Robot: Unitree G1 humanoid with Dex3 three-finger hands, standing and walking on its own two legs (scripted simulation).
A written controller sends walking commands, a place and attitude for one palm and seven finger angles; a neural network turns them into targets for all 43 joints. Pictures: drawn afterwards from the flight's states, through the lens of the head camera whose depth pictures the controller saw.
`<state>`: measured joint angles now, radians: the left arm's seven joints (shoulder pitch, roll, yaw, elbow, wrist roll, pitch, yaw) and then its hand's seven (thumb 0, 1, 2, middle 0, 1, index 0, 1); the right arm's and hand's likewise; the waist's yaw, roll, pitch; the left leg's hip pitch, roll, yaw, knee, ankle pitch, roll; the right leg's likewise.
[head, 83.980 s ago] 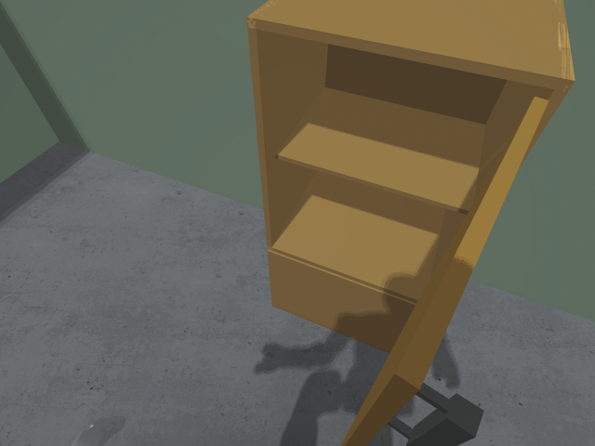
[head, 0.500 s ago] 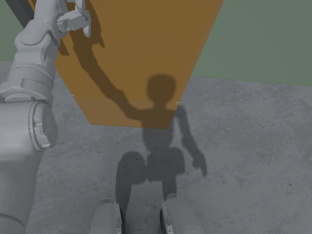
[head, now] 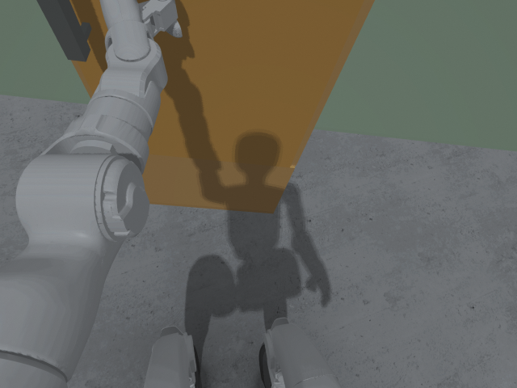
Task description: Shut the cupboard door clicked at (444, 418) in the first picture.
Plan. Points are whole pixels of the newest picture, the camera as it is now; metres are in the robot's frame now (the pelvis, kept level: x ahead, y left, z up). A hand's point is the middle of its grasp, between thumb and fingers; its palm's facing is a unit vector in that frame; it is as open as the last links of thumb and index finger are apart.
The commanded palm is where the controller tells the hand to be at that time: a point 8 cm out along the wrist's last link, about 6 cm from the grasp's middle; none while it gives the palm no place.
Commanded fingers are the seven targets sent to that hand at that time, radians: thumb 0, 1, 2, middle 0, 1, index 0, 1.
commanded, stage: pull the fist back off the door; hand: left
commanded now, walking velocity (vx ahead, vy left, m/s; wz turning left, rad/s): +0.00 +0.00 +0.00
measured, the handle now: out of the picture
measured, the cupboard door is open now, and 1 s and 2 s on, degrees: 0 0 0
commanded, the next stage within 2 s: draw the hand back to the body in 0.66 s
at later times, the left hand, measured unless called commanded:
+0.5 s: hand (193, 27) +0.57 +0.01 +0.15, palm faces +0.07 -1.00 +0.01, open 3.2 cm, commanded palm +0.53 +0.06 +0.15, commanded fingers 0.00 0.90 0.90 -1.30 -1.50 -1.30 -1.50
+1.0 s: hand (156, 58) +0.49 +0.05 +0.17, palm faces +0.09 -1.00 -0.02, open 3.1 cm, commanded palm +0.45 +0.11 +0.18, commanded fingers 0.00 0.90 0.90 -1.30 -1.50 -1.30 -1.50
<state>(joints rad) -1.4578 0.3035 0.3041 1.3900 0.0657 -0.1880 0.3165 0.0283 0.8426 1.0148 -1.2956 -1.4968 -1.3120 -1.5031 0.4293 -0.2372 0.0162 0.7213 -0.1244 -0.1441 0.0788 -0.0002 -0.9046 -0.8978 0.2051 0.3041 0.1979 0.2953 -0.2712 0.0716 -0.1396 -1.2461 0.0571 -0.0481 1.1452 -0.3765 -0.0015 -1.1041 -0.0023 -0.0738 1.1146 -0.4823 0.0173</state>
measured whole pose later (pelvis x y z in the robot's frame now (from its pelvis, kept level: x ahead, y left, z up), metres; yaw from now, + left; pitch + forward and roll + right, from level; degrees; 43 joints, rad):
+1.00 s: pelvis +0.07 -0.03 +0.07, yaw -1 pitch +12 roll +1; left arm -0.55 0.07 0.15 0.71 -0.06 -0.31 0.14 0.02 0.90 0.90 -1.30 -1.50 -1.30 -1.50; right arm 0.35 -0.24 -0.04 0.61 -0.02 0.00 0.05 0.00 -0.91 -0.90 0.20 0.30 0.19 0.29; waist -0.05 0.06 -0.13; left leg -0.62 0.06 0.04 0.76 -0.35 -0.03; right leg -0.54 0.00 0.00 0.79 -0.46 -0.01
